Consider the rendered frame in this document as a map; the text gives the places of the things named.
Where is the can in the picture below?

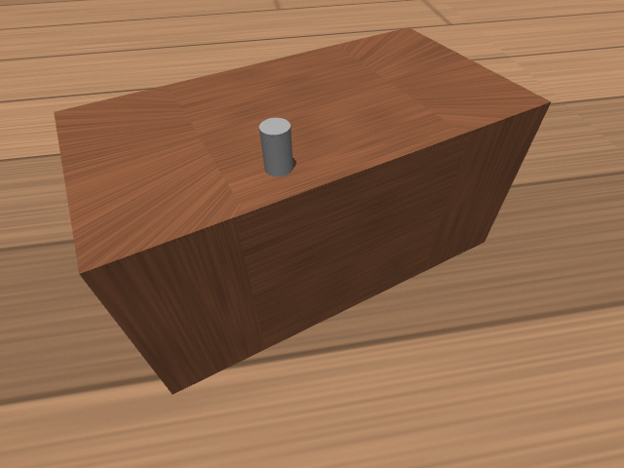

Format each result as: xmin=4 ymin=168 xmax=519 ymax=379
xmin=259 ymin=118 xmax=293 ymax=176

